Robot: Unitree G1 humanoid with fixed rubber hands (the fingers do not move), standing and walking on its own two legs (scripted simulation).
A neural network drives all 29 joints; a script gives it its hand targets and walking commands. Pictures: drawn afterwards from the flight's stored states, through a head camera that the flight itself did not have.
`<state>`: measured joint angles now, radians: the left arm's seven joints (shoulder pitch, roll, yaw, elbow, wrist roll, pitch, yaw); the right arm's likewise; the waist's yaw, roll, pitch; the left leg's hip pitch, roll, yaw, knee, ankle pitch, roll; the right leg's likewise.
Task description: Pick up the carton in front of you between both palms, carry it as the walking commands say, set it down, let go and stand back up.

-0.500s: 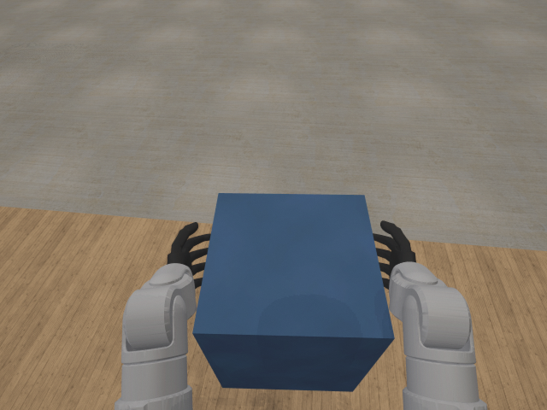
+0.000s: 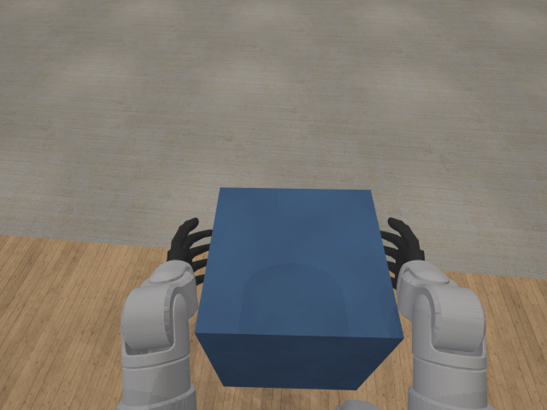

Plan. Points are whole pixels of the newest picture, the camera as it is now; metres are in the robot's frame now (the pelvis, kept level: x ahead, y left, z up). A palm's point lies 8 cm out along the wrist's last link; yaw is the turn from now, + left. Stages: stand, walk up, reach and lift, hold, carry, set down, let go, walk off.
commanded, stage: carry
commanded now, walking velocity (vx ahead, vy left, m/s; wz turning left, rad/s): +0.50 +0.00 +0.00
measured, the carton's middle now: (292, 294) +0.27 +0.00 +0.00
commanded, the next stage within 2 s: none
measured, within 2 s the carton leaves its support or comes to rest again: neither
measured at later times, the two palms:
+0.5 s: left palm (209, 110) +0.62 +0.15 +0.08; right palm (356, 98) +0.66 -0.15 +0.08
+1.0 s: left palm (218, 27) +1.02 +0.17 +0.07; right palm (327, 25) +1.01 -0.13 +0.07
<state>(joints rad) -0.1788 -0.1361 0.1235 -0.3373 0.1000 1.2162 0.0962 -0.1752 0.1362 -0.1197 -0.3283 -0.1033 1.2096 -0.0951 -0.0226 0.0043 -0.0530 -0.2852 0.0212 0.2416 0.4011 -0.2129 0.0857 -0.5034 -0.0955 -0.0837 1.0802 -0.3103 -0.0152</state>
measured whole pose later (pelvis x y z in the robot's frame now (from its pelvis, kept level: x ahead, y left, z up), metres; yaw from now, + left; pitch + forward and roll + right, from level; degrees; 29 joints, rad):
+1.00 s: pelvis +0.64 +0.02 -0.01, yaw +2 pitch +6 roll -2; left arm -0.69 -0.04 0.25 0.00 0.08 1.23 0.14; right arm -0.67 0.04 -0.25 0.01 -0.05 1.20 -0.14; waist -0.06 0.00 0.10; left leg -0.40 -0.02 0.14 0.53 -0.25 0.12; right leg -0.59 -0.02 0.01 1.12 -0.39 -0.04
